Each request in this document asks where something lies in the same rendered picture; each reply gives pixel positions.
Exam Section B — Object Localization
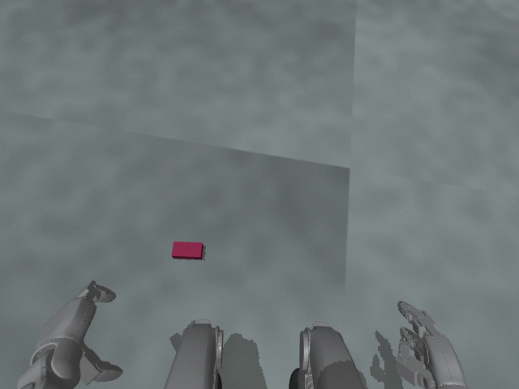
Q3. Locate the small box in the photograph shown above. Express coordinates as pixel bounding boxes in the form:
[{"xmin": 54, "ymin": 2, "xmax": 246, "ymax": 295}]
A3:
[{"xmin": 172, "ymin": 242, "xmax": 204, "ymax": 259}]

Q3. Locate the left robot hand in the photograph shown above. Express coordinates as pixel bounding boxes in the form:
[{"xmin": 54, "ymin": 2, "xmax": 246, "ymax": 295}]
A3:
[{"xmin": 35, "ymin": 280, "xmax": 123, "ymax": 385}]

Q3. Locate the right robot hand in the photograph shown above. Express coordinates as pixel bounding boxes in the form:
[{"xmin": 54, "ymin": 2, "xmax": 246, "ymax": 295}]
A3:
[{"xmin": 395, "ymin": 301, "xmax": 467, "ymax": 389}]

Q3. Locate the left robot arm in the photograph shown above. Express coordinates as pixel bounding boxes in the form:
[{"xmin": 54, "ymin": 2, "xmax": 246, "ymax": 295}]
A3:
[{"xmin": 17, "ymin": 338, "xmax": 83, "ymax": 389}]

